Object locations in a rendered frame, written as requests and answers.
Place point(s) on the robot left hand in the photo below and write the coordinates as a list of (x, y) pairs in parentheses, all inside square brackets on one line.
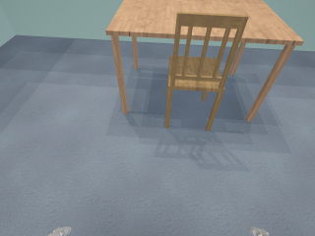
[(64, 231)]

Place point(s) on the robot right hand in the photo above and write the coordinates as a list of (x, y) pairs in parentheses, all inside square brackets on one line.
[(257, 231)]

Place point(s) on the chair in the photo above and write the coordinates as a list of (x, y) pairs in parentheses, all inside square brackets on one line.
[(202, 73)]

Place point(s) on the table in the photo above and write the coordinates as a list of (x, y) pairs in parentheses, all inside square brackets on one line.
[(157, 19)]

